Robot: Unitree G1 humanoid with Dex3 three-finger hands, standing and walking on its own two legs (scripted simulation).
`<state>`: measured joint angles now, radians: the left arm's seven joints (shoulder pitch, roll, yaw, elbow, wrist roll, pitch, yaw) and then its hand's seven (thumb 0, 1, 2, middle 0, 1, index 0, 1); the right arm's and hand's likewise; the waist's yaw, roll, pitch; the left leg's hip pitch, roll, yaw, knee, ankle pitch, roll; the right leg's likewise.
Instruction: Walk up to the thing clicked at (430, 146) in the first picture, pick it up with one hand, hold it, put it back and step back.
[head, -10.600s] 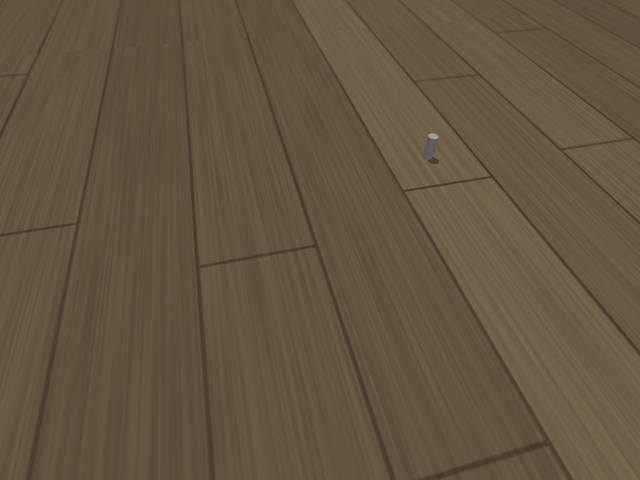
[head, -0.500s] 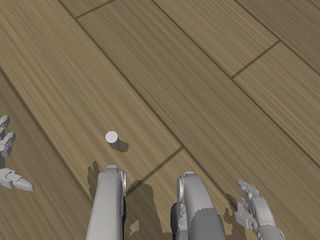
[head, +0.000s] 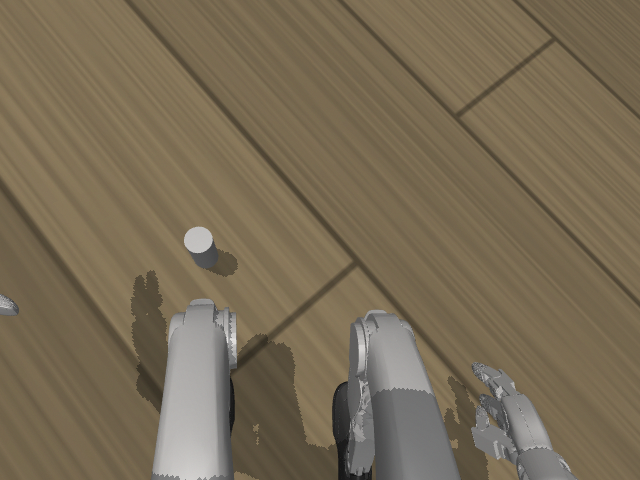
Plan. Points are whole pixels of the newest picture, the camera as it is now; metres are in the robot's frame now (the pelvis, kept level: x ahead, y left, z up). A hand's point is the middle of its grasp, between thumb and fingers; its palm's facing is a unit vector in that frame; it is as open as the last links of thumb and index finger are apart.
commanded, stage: go down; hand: left
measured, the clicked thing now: (202, 248) +0.45 +0.20 -0.38
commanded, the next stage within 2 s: approach in 0.98 s
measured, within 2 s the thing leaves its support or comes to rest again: neither
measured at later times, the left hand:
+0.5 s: hand out of the picture +0.38 +0.38 -0.06, palm faces +0.10 -0.99 -0.10, open 17.4 cm
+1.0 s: hand out of the picture +0.39 +0.39 -0.06, palm faces +0.08 -0.99 -0.08, open 17.4 cm
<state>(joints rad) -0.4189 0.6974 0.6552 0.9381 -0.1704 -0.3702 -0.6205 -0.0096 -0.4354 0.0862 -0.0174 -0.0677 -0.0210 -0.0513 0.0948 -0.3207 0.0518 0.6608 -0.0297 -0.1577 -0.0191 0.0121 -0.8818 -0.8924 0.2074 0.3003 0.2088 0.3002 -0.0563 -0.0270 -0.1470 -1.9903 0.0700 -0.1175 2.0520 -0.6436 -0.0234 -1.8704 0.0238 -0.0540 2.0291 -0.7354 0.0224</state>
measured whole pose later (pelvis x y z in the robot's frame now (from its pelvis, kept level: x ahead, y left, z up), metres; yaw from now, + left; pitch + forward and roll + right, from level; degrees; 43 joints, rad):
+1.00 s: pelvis -0.01 +0.00 -0.07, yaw -2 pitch +31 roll -8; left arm -0.58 0.87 0.74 1.02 -0.21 -0.38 -0.74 -0.01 -0.50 0.05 -0.03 -0.07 -0.04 -0.05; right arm 0.09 -0.35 0.13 0.65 -0.05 -0.16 -0.01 0.01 -0.89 -0.89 0.21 0.30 0.21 0.30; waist -0.10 -0.04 -0.08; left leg -2.17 0.06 -0.17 2.27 -0.65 -0.03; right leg -2.03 0.04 -0.08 2.23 -0.74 0.03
